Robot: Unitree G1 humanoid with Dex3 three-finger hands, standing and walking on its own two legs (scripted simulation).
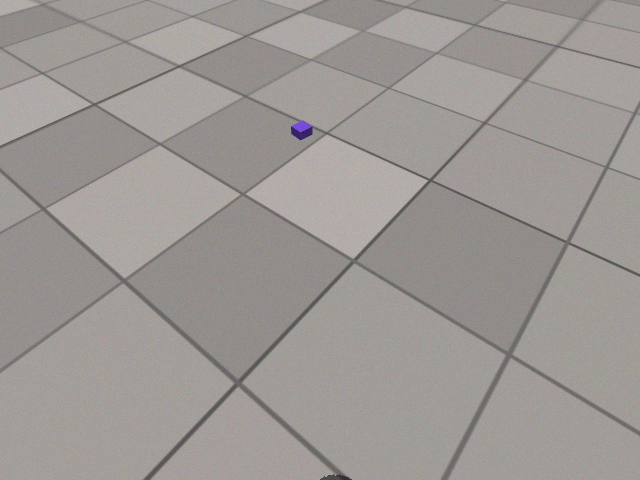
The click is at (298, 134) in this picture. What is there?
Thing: small box
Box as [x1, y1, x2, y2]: [291, 121, 312, 139]
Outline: 304,121 301,121 291,126 291,133 299,139 302,139 312,134 312,127
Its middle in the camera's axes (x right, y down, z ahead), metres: -0.08 -0.62 +2.16
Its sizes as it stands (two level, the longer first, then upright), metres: 0.086 0.081 0.050
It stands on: the floor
